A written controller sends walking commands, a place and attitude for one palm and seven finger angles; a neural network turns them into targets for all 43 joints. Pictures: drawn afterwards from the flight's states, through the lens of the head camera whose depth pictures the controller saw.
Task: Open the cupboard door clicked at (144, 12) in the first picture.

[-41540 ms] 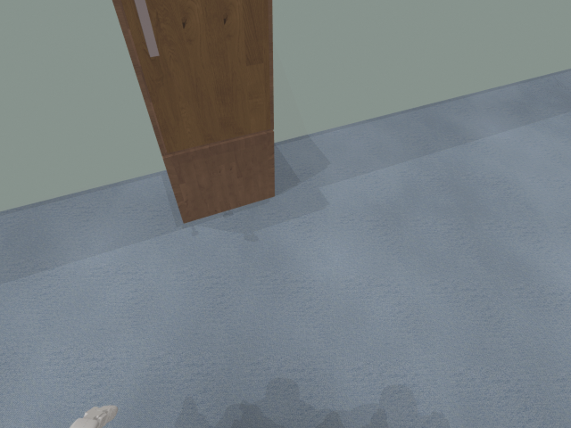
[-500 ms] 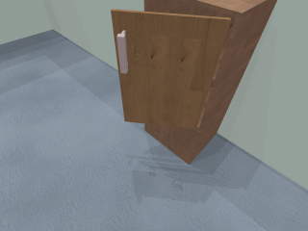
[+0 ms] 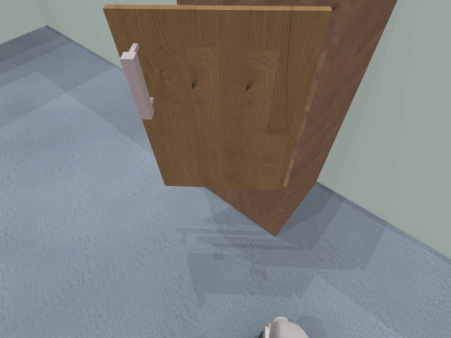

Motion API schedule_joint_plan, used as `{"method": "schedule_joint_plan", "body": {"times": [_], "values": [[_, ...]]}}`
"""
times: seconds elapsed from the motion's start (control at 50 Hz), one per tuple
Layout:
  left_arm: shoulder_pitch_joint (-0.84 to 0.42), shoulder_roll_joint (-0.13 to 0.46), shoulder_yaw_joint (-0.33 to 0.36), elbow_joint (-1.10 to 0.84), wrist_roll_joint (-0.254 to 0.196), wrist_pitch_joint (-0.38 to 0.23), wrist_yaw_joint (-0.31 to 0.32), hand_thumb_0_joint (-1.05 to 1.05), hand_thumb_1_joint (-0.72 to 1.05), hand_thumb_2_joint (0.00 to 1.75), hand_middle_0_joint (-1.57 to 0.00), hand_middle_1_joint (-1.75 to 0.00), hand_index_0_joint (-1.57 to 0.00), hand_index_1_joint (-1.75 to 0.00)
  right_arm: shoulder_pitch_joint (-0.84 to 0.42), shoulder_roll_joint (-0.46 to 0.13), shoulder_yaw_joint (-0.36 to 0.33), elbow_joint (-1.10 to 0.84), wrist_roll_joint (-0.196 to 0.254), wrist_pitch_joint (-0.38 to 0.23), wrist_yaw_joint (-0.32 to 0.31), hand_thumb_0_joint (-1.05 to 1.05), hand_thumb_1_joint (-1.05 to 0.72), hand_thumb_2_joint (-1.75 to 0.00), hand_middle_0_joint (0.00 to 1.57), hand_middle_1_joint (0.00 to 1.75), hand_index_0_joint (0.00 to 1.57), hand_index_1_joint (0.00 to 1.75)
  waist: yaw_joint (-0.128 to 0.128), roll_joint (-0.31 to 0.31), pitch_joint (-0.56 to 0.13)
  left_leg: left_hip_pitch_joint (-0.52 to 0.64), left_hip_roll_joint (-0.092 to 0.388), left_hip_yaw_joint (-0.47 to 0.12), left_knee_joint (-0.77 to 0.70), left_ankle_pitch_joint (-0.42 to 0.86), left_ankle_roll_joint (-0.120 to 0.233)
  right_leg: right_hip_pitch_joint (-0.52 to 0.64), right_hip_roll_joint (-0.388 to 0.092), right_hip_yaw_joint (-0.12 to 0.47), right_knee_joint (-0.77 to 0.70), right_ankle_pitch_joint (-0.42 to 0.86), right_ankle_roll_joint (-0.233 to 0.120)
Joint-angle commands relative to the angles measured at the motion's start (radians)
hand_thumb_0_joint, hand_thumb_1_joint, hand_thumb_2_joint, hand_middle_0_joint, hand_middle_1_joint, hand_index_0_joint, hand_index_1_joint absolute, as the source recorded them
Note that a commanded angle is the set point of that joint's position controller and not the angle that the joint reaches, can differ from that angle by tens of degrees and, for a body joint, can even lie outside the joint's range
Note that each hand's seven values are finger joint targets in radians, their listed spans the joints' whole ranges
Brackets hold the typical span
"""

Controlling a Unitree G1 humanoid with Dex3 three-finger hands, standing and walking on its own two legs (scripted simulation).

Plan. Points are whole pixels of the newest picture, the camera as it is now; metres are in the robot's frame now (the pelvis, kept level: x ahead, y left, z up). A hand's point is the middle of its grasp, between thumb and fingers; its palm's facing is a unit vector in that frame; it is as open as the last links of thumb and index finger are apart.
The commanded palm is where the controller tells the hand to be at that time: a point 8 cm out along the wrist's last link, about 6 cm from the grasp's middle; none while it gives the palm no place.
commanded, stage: come to a stop and stand still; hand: left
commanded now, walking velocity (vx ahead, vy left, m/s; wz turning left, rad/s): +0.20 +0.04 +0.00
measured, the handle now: (141, 82) +0.59 +0.21 +0.11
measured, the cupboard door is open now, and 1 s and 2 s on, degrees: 37 37 37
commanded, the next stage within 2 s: look again from close up in 1.42 s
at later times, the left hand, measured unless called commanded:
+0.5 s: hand out of the picture +0.09 +0.19 -0.20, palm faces +0.13 -0.98 -0.18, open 7.3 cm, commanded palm none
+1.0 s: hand out of the picture +0.00 +0.16 -0.17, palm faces +0.05 -0.98 -0.19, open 7.4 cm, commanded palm none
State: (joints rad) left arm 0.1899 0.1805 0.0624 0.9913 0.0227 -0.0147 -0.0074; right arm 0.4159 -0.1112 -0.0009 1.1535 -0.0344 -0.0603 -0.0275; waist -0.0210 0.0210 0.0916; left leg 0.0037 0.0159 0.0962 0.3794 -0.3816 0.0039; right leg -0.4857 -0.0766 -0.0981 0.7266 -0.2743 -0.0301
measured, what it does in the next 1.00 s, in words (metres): steps on the spot: right foot, then left foot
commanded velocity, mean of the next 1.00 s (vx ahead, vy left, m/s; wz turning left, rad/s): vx -0.07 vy -0.01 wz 0.00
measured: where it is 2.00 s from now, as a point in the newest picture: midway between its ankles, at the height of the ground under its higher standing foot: outside the picture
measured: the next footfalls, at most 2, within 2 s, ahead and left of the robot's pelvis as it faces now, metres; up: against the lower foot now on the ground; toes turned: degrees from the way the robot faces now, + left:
right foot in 0.06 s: +0.15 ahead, -0.13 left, +0.00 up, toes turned -7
left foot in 0.46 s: +0.08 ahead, +0.10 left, +0.00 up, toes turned +2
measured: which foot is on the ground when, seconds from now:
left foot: down 0.00-0.06, up 0.08-0.44, down 0.46-1.00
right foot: up 0.00-0.04, down 0.06-0.48, up 0.50-0.92, down 0.94-1.00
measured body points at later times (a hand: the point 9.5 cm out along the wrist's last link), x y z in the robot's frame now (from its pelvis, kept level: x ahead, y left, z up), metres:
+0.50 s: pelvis +0.06 +0.00 -0.01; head +0.09 +0.04 +0.44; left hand +0.09 +0.24 -0.18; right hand +0.17 -0.23 -0.14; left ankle +0.10 +0.10 -0.74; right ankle +0.11 -0.12 -0.73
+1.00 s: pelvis +0.00 -0.01 +0.00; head +0.01 -0.01 +0.45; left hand +0.00 +0.21 -0.15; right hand +0.01 -0.25 -0.15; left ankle +0.10 +0.10 -0.73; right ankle -0.06 -0.12 -0.74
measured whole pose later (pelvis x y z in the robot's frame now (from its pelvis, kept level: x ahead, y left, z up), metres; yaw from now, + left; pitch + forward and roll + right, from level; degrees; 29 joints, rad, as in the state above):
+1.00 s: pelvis +0.00 -0.01 +0.00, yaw +1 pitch +0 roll +1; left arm 0.32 0.15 0.03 1.06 0.02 0.03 0.02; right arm 0.28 -0.17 -0.05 1.09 -0.02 0.04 -0.02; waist -0.02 -0.01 -0.01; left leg -0.37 0.02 0.10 0.44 -0.17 0.00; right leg -0.11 -0.02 -0.06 0.43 -0.33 -0.02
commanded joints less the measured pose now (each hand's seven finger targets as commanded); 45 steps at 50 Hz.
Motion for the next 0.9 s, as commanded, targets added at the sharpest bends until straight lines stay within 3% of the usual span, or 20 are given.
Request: {"method": "schedule_joint_plan", "body": {"times": [0.0,0.02,0.04,0.06,0.1,0.14,0.16,0.24,0.32,0.36,0.4,0.42,0.44,0.46,0.48,0.52,0.58,0.74,0.84,0.88], "values": [[0.242,0.071,0.013,0.023,0.006,-0.037,-0.001,0.0,0.9,0.9,-0.2,-0.3,-0.2,-0.3,0.046,-0.163,-0.043,-0.027,0.018,-0.008,0.002,0.0,-0.9,-0.9,0.2,0.3,0.2,0.3,0.121,-0.042,-0.104,-0.216,0.135,-0.04,0.218,0.531,0.09,0.462,0.041,-0.02,-0.201,0.152,-0.023],[0.339,0.156,0.033,0.049,0.012,-0.049,0.012,0.0,0.9,0.9,-0.2,-0.3,-0.2,-0.3,0.08,-0.12,-0.037,-0.041,0.027,-0.009,0.013,0.0,-0.9,-0.9,0.2,0.3,0.2,0.3,0.153,-0.25,-0.212,-0.388,0.046,0.027,0.476,0.23,0.048,0.663,-0.172,0.225,-0.259,0.161,-0.09],[0.374,0.233,0.044,0.049,-0.005,-0.043,0.023,0.0,0.9,0.9,-0.2,-0.3,-0.2,-0.3,0.1,-0.091,-0.035,-0.076,0.031,0.002,0.013,0.0,-0.9,-0.9,0.2,0.3,0.2,0.3,0.131,-0.397,-0.278,-0.503,-0.04,0.008,0.784,-0.223,0.025,0.682,-0.394,0.557,-0.418,0.207,-0.193],[0.304,0.199,0.039,0.03,-0.014,-0.034,0.03,0.0,0.9,0.9,-0.2,-0.3,-0.2,-0.3,0.038,-0.109,-0.042,-0.08,0.024,0.016,0.008,0.0,-0.9,-0.9,0.2,0.3,0.2,0.3,0.128,-0.246,-0.182,-0.542,0.018,-0.076,0.875,-0.21,0.029,0.572,-0.381,0.515,-0.446,0.188,-0.224],[0.116,0.133,0.013,-0.016,-0.007,-0.028,0.038,0.0,0.9,0.9,-0.2,-0.3,-0.2,-0.3,-0.018,-0.077,-0.035,-0.07,0.026,0.032,0.007,0.0,-0.9,-0.9,0.2,0.3,0.2,0.3,0.061,-0.163,-0.032,-0.483,0.069,-0.099,0.846,-0.111,0.011,0.258,-0.333,0.37,-0.465,0.243,-0.182],[0.025,0.102,0.003,-0.043,0.002,-0.018,0.05,0.0,0.9,0.9,-0.2,-0.3,-0.2,-0.3,0.006,-0.049,-0.035,-0.059,0.027,0.061,0.004,0.0,-0.9,-0.9,0.2,0.3,0.2,0.3,0.009,-0.124,-0.024,-0.38,0.075,-0.091,0.698,-0.078,-0.013,0.146,-0.276,0.18,-0.429,0.478,-0.158],[0.031,0.11,0.002,-0.044,0.004,-0.016,0.052,0.0,0.9,0.9,-0.2,-0.3,-0.2,-0.3,0.01,-0.034,-0.031,-0.058,0.029,0.072,0.004,0.0,-0.9,-0.9,0.2,0.3,0.2,0.3,0.006,-0.125,-0.047,-0.357,0.057,-0.078,0.629,-0.073,-0.022,0.148,-0.255,0.134,-0.399,0.578,-0.15],[0.09,0.147,0.024,-0.033,0.006,0.001,0.053,0.0,0.9,0.9,-0.2,-0.3,-0.2,-0.3,-0.057,-0.058,-0.046,-0.099,0.022,0.091,0.008,0.0,-0.9,-0.9,0.2,0.3,0.2,0.3,0.048,-0.131,-0.102,-0.392,0.018,-0.041,0.536,-0.032,-0.049,0.239,-0.266,0.156,-0.362,0.631,-0.176],[0.075,0.178,0.033,-0.047,0.007,0.012,0.05,0.0,0.9,0.9,-0.2,-0.3,-0.2,-0.3,-0.132,-0.089,-0.059,-0.154,0.023,0.095,0.01,0.0,-0.9,-0.9,0.2,0.3,0.2,0.3,0.051,-0.153,-0.122,-0.397,0.014,-0.057,0.473,-0.028,-0.053,0.267,-0.282,0.178,-0.336,0.64,-0.183],[0.049,0.177,0.036,-0.057,0.009,0.017,0.05,0.0,0.9,0.9,-0.2,-0.3,-0.2,-0.3,-0.123,-0.094,-0.064,-0.162,0.026,0.091,0.01,0.0,-0.9,-0.9,0.2,0.3,0.2,0.3,0.03,-0.18,-0.126,-0.335,0.015,-0.052,0.369,0.021,-0.049,0.242,-0.272,0.168,-0.313,0.562,-0.166],[0.029,0.169,0.033,-0.062,0.004,0.027,0.046,0.0,0.9,0.9,-0.2,-0.3,-0.2,-0.3,-0.089,-0.097,-0.065,-0.155,0.025,0.083,0.01,0.0,-0.9,-0.9,0.2,0.3,0.2,0.3,0.001,-0.172,-0.116,-0.196,0.011,-0.031,0.173,0.168,-0.041,0.158,-0.226,0.146,-0.266,0.372,-0.111],[0.042,0.137,0.024,-0.063,0.001,0.034,0.044,0.0,0.9,0.9,-0.2,-0.3,-0.2,-0.3,-0.069,-0.125,-0.069,-0.151,0.023,0.073,0.008,0.0,-0.9,-0.9,0.2,0.3,0.2,0.3,-0.005,-0.085,-0.129,-0.112,0.056,-0.062,0.07,0.259,-0.025,0.116,-0.161,0.109,-0.186,0.224,-0.066],[0.079,0.072,0.011,-0.075,-0.004,0.045,0.042,0.0,0.9,0.9,-0.2,-0.3,-0.2,-0.3,-0.08,-0.199,-0.08,-0.172,0.015,0.063,0.007,0.0,-0.9,-0.9,0.2,0.3,0.2,0.3,0.005,0.198,-0.125,-0.121,0.259,-0.303,-0.039,0.446,0.047,0.027,-0.019,0.014,-0.036,-0.146,0.011],[0.078,0.058,0.006,-0.08,-0.008,0.052,0.047,0.0,0.9,0.9,-0.2,-0.3,-0.2,-0.3,-0.123,-0.246,-0.084,-0.208,0.009,0.067,0.001,0.0,-0.9,-0.9,0.2,0.3,0.2,0.3,0.001,0.286,-0.108,-0.251,0.374,-0.414,-0.108,0.589,0.156,0.049,0.052,0.049,0.167,-0.344,0.036],[0.079,0.08,0.011,-0.079,-0.007,0.055,0.048,0.0,0.9,0.9,-0.2,-0.3,-0.2,-0.3,-0.183,-0.235,-0.077,-0.232,0.004,0.07,0.0,0.0,-0.9,-0.9,0.2,0.3,0.2,0.3,0.013,0.18,-0.089,-0.37,0.379,-0.365,-0.117,0.467,0.208,0.116,0.033,0.109,0.284,-0.315,0.023],[0.121,0.076,0.018,-0.036,0.007,0.061,0.041,0.0,0.9,0.9,-0.2,-0.3,-0.2,-0.3,-0.273,-0.184,-0.06,-0.248,0.006,0.059,-0.013,0.0,-0.9,-0.9,0.2,0.3,0.2,0.3,0.055,0.154,-0.076,-0.374,0.281,-0.292,-0.135,0.294,0.162,0.072,0.049,0.15,0.385,-0.186,0.028],[0.167,0.062,0.008,-0.004,0.006,0.051,0.034,0.0,0.9,0.9,-0.2,-0.3,-0.2,-0.3,-0.254,-0.161,-0.05,-0.237,0.015,0.045,-0.014,0.0,-0.9,-0.9,0.2,0.3,0.2,0.3,0.049,0.05,-0.124,-0.278,0.24,-0.238,-0.138,0.245,0.141,0.049,0.043,0.152,0.376,-0.095,0.053],[0.13,0.045,-0.006,0.001,0.008,0.051,0.024,0.0,0.9,0.9,-0.2,-0.3,-0.2,-0.3,-0.111,-0.186,-0.068,-0.159,0.009,0.052,-0.016,0.0,-0.9,-0.9,0.2,0.3,0.2,0.3,-0.024,0.084,-0.132,-0.096,0.286,-0.317,-0.176,0.183,0.154,0.069,0.029,0.108,0.076,-0.226,0.059],[0.225,0.016,-0.016,0.045,-0.001,0.049,0.024,0.0,0.9,0.9,-0.2,-0.3,-0.2,-0.3,-0.124,-0.204,-0.081,-0.138,0.003,0.061,-0.003,0.0,-0.9,-0.9,0.2,0.3,0.2,0.3,0.007,0.108,-0.124,-0.2,0.222,-0.272,-0.223,0.016,0.097,0.254,0.068,0.037,-0.192,-0.194,0.022],[0.306,0.022,-0.014,0.08,-0.001,0.042,0.028,0.0,0.9,0.9,-0.2,-0.3,-0.2,-0.3,-0.145,-0.188,-0.079,-0.13,0.009,0.069,0.0,0.0,-0.9,-0.9,0.2,0.3,0.2,0.3,0.042,0.063,-0.111,-0.305,0.154,-0.184,-0.195,-0.043,0.028,0.401,0.068,0.019,-0.394,-0.05,0.005]]}}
